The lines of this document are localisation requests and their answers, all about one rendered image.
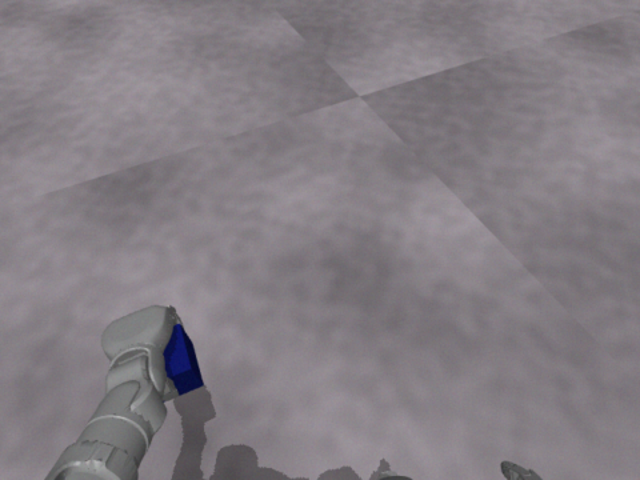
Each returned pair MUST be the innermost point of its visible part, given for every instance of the left robot arm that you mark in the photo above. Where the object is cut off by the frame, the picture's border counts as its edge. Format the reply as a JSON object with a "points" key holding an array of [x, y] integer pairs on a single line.
{"points": [[118, 435]]}

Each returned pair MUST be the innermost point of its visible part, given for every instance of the left robot hand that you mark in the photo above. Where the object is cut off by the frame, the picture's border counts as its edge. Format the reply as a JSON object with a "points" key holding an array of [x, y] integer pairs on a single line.
{"points": [[153, 326]]}

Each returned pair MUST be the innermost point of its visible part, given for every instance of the right robot hand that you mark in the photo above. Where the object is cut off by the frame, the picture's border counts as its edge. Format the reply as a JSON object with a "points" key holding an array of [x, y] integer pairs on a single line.
{"points": [[514, 472]]}

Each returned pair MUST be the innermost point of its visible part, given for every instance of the cube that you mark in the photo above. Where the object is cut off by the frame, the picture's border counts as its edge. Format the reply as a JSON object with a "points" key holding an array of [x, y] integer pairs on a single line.
{"points": [[181, 363]]}

